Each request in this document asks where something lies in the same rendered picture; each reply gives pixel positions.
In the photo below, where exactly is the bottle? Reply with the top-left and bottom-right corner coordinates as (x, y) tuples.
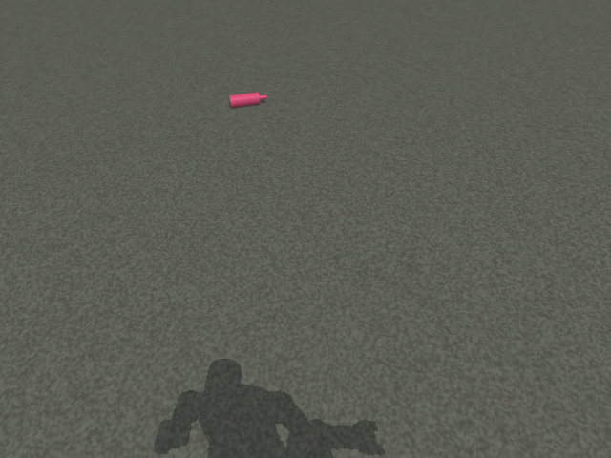
(229, 92), (267, 108)

